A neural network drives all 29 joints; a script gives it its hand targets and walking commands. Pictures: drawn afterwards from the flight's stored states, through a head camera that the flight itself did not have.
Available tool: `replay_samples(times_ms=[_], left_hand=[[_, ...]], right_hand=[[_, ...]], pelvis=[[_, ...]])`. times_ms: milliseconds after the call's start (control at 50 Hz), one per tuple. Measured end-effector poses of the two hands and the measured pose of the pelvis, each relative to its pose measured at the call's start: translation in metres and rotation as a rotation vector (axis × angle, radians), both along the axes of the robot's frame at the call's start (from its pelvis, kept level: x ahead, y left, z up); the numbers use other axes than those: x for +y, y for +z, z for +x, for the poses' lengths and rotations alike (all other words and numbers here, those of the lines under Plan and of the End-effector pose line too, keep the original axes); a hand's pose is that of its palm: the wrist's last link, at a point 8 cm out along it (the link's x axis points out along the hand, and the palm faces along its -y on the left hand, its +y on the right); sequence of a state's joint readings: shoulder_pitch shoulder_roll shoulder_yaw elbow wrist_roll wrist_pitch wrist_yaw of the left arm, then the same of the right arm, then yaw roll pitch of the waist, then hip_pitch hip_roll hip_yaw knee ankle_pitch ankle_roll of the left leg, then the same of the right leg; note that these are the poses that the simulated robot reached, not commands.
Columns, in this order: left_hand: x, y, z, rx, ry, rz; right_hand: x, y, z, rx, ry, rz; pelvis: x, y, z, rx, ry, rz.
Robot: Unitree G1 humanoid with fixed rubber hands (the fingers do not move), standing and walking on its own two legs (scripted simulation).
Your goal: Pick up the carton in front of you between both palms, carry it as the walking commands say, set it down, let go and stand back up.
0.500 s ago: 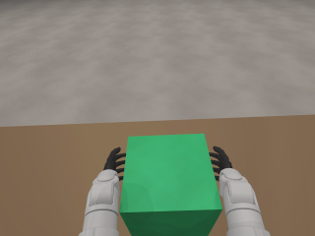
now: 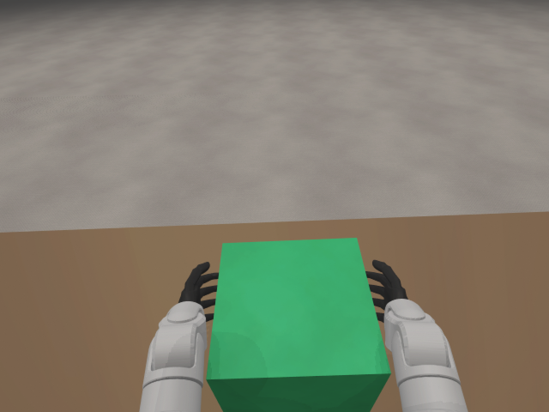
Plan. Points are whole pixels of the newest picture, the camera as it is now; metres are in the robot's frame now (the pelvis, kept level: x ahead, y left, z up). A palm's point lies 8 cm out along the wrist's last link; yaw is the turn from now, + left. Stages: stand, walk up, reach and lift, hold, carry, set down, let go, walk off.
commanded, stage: hold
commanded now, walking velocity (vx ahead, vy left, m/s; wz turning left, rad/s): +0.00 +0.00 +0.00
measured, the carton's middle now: (293, 338) +0.28 +0.00 -0.03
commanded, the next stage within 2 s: carry in 0.88 s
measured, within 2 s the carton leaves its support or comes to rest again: neither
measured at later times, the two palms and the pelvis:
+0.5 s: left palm (190, 311) +0.28 +0.15 +0.05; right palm (397, 308) +0.28 -0.15 +0.05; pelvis -0.01 +0.00 +0.00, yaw +0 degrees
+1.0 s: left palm (190, 301) +0.29 +0.15 +0.06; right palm (395, 299) +0.29 -0.15 +0.05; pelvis +0.01 +0.00 -0.01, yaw +0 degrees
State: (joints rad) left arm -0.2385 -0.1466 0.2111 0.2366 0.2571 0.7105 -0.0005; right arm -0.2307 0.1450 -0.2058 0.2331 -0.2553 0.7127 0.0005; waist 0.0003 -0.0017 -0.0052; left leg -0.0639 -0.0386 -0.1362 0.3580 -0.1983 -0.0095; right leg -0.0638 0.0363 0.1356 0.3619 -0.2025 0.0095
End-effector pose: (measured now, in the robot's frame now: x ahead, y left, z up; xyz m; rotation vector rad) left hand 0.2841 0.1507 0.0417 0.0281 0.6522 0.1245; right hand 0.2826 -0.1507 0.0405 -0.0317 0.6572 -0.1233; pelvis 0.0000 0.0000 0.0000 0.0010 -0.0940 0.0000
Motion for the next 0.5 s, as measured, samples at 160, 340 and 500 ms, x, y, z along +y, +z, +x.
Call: replay_samples(times_ms=[160, 340, 500], left_hand=[[0.000, 0.009, -0.004, -0.002, 0.005, -0.008], [0.000, 0.008, -0.007, 0.004, 0.009, -0.011], [0.000, 0.009, -0.005, -0.001, 0.013, -0.016]], right_hand=[[0.000, 0.009, -0.004, -0.002, -0.006, 0.009], [0.000, 0.008, -0.007, 0.004, -0.009, 0.012], [0.000, 0.009, -0.005, -0.001, -0.012, 0.017]], pelvis=[[0.000, 0.000, -0.005, -0.027, -0.001, 0.000], [0.000, -0.001, -0.012, -0.034, -0.001, -0.001], [0.000, -0.001, -0.013, -0.032, -0.001, -0.001]])
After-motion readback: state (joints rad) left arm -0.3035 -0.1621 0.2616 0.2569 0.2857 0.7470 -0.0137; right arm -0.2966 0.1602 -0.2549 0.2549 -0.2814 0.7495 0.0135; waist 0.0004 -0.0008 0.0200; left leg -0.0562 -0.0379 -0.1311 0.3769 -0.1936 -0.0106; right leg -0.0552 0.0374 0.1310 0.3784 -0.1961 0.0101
